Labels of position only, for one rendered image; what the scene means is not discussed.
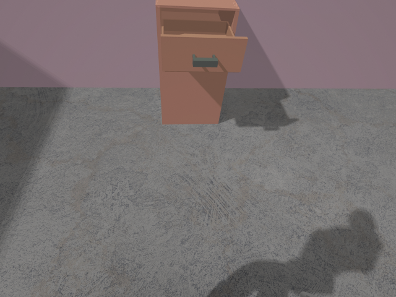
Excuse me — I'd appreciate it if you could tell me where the cabinet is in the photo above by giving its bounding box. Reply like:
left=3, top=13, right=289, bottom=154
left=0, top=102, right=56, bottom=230
left=155, top=0, right=240, bottom=124

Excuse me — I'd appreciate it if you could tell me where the handle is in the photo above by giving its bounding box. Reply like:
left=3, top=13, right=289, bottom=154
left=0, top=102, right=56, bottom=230
left=192, top=54, right=218, bottom=67

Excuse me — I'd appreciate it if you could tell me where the drawer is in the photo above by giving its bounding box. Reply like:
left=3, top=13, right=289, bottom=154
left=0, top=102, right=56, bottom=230
left=161, top=19, right=248, bottom=72

